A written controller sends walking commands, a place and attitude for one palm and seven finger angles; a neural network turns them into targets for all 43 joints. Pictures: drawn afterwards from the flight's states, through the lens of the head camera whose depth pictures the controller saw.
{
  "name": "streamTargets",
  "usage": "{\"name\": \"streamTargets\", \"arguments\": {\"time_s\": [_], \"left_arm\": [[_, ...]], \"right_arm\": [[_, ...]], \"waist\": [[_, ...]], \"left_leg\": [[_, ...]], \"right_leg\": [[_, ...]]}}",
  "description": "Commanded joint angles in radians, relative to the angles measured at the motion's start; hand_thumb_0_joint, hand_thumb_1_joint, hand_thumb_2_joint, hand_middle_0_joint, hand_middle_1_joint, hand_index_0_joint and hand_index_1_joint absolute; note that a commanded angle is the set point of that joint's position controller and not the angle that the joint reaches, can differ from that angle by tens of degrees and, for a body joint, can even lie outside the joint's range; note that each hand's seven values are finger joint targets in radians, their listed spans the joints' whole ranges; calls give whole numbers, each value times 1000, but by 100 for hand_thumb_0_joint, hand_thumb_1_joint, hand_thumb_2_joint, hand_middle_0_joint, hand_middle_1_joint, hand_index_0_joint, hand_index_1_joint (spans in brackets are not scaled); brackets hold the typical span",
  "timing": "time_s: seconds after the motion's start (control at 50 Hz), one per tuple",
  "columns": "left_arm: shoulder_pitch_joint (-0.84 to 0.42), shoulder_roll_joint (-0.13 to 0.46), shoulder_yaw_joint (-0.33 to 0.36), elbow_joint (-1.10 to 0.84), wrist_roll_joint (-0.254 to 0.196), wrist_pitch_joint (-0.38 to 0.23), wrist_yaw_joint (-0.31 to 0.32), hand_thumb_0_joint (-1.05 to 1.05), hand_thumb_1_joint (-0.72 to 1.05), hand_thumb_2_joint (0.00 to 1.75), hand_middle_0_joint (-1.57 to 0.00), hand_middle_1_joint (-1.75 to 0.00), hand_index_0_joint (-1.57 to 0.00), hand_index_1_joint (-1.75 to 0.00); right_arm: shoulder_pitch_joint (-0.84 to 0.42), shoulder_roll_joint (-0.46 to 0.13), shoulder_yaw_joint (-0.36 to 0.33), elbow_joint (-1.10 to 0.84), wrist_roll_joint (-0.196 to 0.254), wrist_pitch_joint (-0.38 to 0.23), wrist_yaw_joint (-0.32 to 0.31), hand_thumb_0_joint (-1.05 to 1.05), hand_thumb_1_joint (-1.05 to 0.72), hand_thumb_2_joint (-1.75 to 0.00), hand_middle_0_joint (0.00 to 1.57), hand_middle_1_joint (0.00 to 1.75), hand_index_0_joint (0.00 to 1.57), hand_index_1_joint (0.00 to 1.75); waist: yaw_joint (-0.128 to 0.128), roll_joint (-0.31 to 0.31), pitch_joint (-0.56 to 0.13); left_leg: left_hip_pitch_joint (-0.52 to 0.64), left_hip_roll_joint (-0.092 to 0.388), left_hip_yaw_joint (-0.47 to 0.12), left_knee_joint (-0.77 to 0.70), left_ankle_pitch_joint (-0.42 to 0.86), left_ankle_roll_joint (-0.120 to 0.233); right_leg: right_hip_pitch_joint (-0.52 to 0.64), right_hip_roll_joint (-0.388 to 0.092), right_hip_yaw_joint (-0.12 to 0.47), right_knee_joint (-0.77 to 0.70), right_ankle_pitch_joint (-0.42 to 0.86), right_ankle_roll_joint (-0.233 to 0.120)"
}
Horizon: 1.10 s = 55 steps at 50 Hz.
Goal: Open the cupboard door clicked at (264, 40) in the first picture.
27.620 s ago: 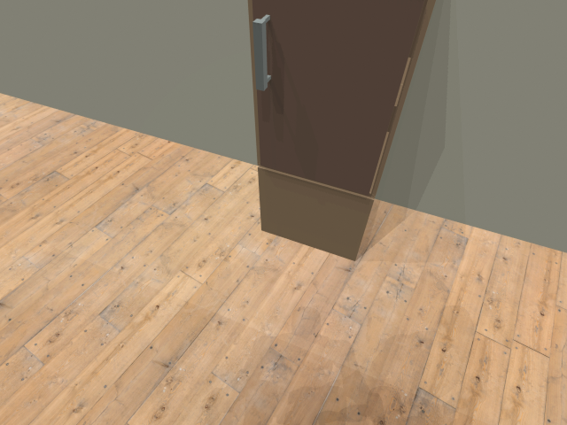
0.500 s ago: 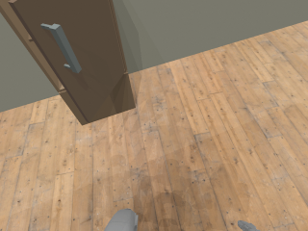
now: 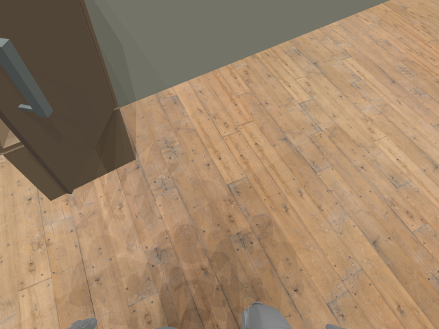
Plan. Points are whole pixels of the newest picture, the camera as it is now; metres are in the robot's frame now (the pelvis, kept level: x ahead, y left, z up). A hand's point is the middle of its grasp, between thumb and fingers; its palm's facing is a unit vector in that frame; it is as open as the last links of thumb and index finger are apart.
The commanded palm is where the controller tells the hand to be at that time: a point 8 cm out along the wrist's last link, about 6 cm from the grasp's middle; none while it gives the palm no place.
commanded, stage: walk to a spot facing it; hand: left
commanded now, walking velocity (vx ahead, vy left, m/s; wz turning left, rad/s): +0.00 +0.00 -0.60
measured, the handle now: (14, 80) +0.51 +0.48 +0.08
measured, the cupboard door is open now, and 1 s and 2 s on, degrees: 46 46 46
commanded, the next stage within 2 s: turn to face it in 1.80 s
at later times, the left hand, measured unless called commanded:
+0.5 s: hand (161, 295) +0.18 +0.13 -0.18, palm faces -0.30 -0.94 -0.18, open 7.4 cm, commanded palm none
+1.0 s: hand (251, 173) +0.51 -0.05 -0.17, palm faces -0.61 -0.77 -0.18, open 7.4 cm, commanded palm none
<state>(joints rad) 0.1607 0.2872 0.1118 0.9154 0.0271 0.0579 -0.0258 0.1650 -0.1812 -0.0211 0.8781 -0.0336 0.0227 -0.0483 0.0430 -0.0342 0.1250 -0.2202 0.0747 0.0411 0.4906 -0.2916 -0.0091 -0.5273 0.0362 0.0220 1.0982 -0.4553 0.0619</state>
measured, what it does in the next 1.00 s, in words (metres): walks ahead, turning right: right foot, then left foot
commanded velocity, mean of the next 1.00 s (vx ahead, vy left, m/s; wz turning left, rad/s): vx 0.34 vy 0.00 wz -0.44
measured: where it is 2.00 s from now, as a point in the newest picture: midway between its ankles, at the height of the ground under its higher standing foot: (305, 217)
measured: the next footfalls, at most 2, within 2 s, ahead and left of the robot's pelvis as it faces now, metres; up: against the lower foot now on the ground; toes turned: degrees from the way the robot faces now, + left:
right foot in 0.20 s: +0.03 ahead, -0.15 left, +0.00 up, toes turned -15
left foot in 0.56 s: +0.27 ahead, +0.04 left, +0.00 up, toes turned -15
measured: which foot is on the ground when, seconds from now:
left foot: down 0.00-0.20, up 0.22-0.54, down 0.56-1.00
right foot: up 0.00-0.18, down 0.20-0.58, up 0.60-1.00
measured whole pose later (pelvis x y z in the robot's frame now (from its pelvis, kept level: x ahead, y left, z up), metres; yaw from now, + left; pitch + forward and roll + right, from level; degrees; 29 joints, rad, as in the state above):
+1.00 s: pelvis +0.29 -0.11 -0.01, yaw -33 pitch +2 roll +0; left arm 0.03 0.20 0.06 0.95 0.03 0.01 -0.04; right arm 0.49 -0.13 -0.02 1.08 -0.04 -0.05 -0.02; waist -0.08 0.00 0.10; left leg 0.04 0.09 0.30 0.36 -0.40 -0.05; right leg -0.54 -0.05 -0.12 0.71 -0.21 -0.04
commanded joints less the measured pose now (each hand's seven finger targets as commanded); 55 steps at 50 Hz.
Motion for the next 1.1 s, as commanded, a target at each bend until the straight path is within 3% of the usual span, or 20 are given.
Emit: {"name": "streamTargets", "arguments": {"time_s": [0.0, 0.08, 0.14, 0.16, 0.18, 0.2, 0.22, 0.3, 0.46, 0.52, 0.56, 0.58, 0.64, 0.7, 0.9, 0.98, 1.0, 1.02, 1.04, 1.08], "left_arm": [[-50, 11, -15, -95, -7, -18, -19, 0, 90, 90, -20, -30, -20, -30], [-107, 6, -25, -109, -4, -27, -33, 0, 90, 90, -20, -30, -20, -30], [-9, 32, -17, -71, -1, -38, -34, 0, 90, 90, -20, -30, -20, -30], [108, 100, -2, -34, 3, -49, -24, 0, 90, 90, -20, -30, -20, -30], [250, 243, 33, 9, 8, -60, -3, 0, 90, 90, -20, -30, -20, -30], [294, 270, 38, 15, -11, -58, 20, 0, 90, 90, -20, -30, -20, -30], [244, 226, 30, 2, -10, -65, 29, 0, 90, 90, -20, -30, -20, -30], [64, 130, 0, -46, -3, -87, 30, 0, 90, 90, -20, -30, -20, -30], [66, 143, 6, -12, 3, -103, 11, 0, 90, 90, -20, -30, -20, -30], [16, 89, 0, -18, -6, -101, 12, 0, 90, 90, -20, -30, -20, -30], [63, -18, -29, -52, -18, -100, -1, 0, 90, 90, -20, -30, -20, -30], [1, 6, -21, -64, -9, -103, -3, 0, 90, 90, -20, -30, -20, -30], [-8, -15, -14, -21, 9, -89, -24, 0, 90, 90, -20, -30, -20, -30], [24, -55, -29, -4, 6, -72, -30, 0, 90, 90, -20, -30, -20, -30], [-226, -92, -57, -59, 2, -77, -29, 0, 90, 90, -20, -30, -20, -30], [-4, -40, -39, 11, 0, -89, -14, 0, 90, 90, -20, -30, -20, -30], [159, -1, -23, 62, 4, -98, -7, 0, 90, 90, -20, -30, -20, -30], [307, 101, 7, 105, 9, -109, 8, 0, 90, 90, -20, -30, -20, -30], [356, 174, 25, 121, -10, -108, 20, 0, 90, 90, -20, -30, -20, -30], [226, 113, 5, 98, -24, -104, 39, 0, 90, 90, -20, -30, -20, -30]], "right_arm": [[82, -213, -58, -52, 0, -26, -4, 0, -90, -90, 20, 30, 20, 30], [143, -245, -68, -27, -6, -25, 12, 0, -90, -90, 20, 30, 20, 30], [110, -256, -69, -28, -3, -25, 23, 0, -90, -90, 20, 30, 20, 30], [91, -222, -62, -44, 10, -30, 34, 0, -90, -90, 20, 30, 20, 30], [-10, -129, -35, -106, 25, -33, 45, 0, -90, -90, 20, 30, 20, 30], [-95, -183, -37, -139, 16, -28, 41, 0, -90, -90, 20, 30, 20, 30], [-99, -189, -46, -133, 18, -33, 46, 0, -90, -90, 20, 30, 20, 30], [-31, -153, -55, -69, 9, -27, 63, 0, -90, -90, 20, 30, 20, 30], [-18, -128, -58, -70, 18, -57, 70, 0, -90, -90, 20, 30, 20, 30], [206, -184, -70, 10, 14, -83, 44, 0, -90, -90, 20, 30, 20, 30], [436, -344, -97, 53, -15, -90, 23, 0, -90, -90, 20, 30, 20, 30], [390, -323, -88, 43, -14, -79, 17, 0, -90, -90, 20, 30, 20, 30], [203, -165, -43, 6, -8, -92, 23, 0, -90, -90, 20, 30, 20, 30], [241, -124, -32, 43, 2, -112, 16, 0, -90, -90, 20, 30, 20, 30], [406, -106, -23, 154, -8, -96, 24, 0, -90, -90, 20, 30, 20, 30], [351, -145, -25, 166, 1, -86, 23, 0, -90, -90, 20, 30, 20, 30], [304, -144, -25, 154, 10, -87, 27, 0, -90, -90, 20, 30, 20, 30], [311, -103, -21, 138, 27, -91, 39, 0, -90, -90, 20, 30, 20, 30], [319, -58, -19, 108, 39, -91, 33, 0, -90, -90, 20, 30, 20, 30], [171, -69, -36, 103, 31, -84, 38, 0, -90, -90, 20, 30, 20, 30]], "waist": [[-62, 234, -156], [-97, 261, -152], [-26, 183, -154], [35, 25, -197], [117, -358, -208], [143, -302, -172], [104, -212, -109], [-20, -111, -65], [-45, -109, -49], [-153, 34, -130], [-204, 451, -288], [-191, 293, -209], [-79, 171, -13], [-57, 173, -92], [-124, 147, -23], [-3, 166, -123], [81, 127, -188], [137, -80, -308], [115, -263, -385], [71, -66, -168]], "left_leg": [[171, 211, -19, -91, 592, 115], [138, 256, -21, -121, 271, 113], [-10, 234, 37, 15, 54, 58], [-201, 172, 113, 199, -11, 12], [-524, 4, 206, 535, -387, -54], [-613, 18, 17, 674, -407, -48], [-646, 57, -46, 713, -289, -43], [-418, 57, -12, 583, -90, -72], [-189, -15, 28, 214, -10, -59], [189, -18, 21, -11, 46, -40], [444, 421, -584, -239, -199, 119], [347, 457, -616, -284, -227, 171], [42, 305, -277, -321, -112, 68], [138, 243, -46, -267, 279, 56], [240, 251, 132, -256, 511, 92], [206, 253, 193, 3, 861, 62], [77, 209, 221, 194, 803, 31], [-177, 109, 257, 500, 442, -3], [-411, -34, 161, 842, -315, -41], [-497, 64, -15, 912, -155, -13]], "right_leg": [[4, -52, -66, -152, 21, 1], [104, -45, -128, -351, -9, -26], [367, -19, -159, -594, 106, -62], [618, -97, -33, -696, 68, -114], [792, -394, 448, -818, 90, -240], [728, -463, 558, -852, 141, -318], [683, -428, 490, -852, 107, -330], [402, -283, 266, -860, 188, -258], [318, -238, 249, -840, 136, -242], [181, -140, 174, -592, 231, -178], [-134, 47, -5, 42, -156, -92], [-192, -30, 59, 170, -99, -104], [-157, -122, 26, 237, 176, -85], [-152, -122, -8, 166, 232, -65], [-88, -98, -145, -374, 275, -92], [269, -19, -195, -487, 241, -154], [517, -22, -169, -527, 282, -177], [804, -231, 95, -587, 227, -254], [920, -481, 539, -736, 333, -364], [668, -438, 404, -807, 355, -332]]}}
